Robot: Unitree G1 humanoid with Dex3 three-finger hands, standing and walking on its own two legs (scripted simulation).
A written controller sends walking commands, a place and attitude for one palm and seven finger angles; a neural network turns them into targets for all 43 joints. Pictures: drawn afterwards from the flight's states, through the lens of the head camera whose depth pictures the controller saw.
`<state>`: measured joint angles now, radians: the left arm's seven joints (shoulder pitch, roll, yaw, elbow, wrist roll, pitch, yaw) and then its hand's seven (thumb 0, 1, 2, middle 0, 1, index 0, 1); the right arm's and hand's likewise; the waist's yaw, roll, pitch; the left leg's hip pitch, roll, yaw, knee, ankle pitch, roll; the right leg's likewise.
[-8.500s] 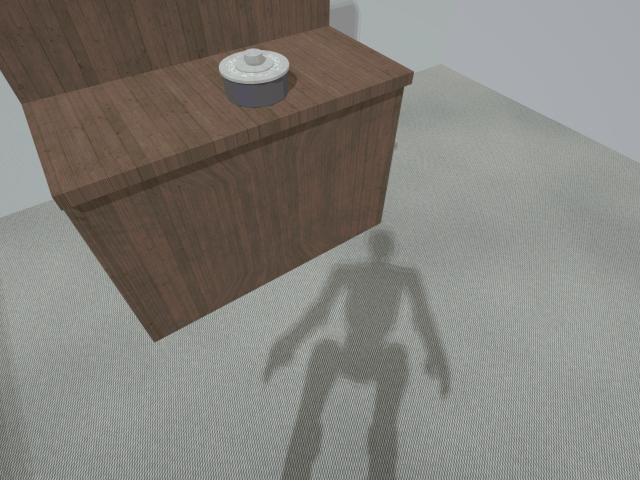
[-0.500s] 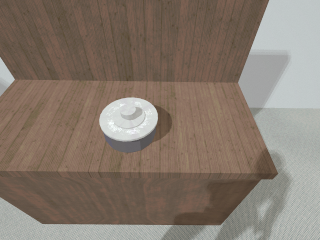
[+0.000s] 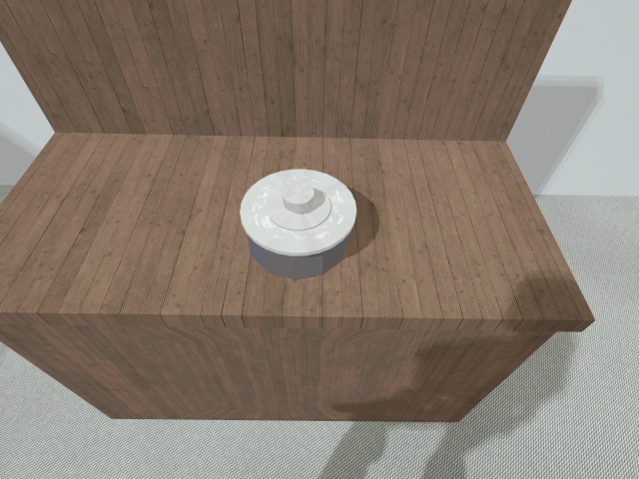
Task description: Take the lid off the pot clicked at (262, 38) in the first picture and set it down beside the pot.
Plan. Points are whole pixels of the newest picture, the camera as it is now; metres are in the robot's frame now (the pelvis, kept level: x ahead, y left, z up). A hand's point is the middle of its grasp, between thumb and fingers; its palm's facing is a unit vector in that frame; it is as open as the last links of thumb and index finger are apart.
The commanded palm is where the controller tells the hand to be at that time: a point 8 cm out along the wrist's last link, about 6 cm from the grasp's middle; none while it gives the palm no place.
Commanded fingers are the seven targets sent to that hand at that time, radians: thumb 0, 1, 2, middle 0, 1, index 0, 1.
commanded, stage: look again from close up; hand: left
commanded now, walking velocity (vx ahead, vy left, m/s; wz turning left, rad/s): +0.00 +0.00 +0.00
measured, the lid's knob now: (298, 197) +0.51 +0.07 +0.04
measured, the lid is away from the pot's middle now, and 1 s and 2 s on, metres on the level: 0.00 0.00 0.00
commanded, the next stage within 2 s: shuffle to correct the standing spot in 0.64 s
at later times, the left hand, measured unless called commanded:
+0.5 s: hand out of the picture -0.06 +0.19 -0.17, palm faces +0.00 -0.98 -0.19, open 7.4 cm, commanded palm none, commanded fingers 0.00 0.90 0.90 -0.20 -0.30 -0.20 -0.30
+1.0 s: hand out of the picture -0.04 +0.16 -0.17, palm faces -0.01 -0.99 -0.16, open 7.4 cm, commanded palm none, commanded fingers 0.00 0.90 0.90 -0.20 -0.30 -0.20 -0.30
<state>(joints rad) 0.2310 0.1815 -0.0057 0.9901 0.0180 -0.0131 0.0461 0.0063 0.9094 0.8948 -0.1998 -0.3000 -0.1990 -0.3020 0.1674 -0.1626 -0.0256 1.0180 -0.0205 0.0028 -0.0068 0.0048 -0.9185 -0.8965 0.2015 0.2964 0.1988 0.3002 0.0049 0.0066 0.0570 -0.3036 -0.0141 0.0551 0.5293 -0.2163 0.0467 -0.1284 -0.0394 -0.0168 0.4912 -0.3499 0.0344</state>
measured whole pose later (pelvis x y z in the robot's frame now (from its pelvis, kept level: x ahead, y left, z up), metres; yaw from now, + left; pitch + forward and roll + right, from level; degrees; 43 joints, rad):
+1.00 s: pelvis -0.01 +0.00 +0.00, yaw +0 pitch +1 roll +0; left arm 0.37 0.14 -0.02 1.08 0.03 -0.01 0.03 0.01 0.91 0.89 -0.20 -0.30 -0.20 -0.30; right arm 0.30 -0.13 -0.03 1.10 -0.02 0.02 -0.01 0.01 -0.92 -0.90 0.20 0.30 0.20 0.30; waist 0.00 -0.01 0.02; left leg -0.32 -0.01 0.06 0.48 -0.18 0.04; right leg -0.17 -0.04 -0.01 0.49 -0.33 0.02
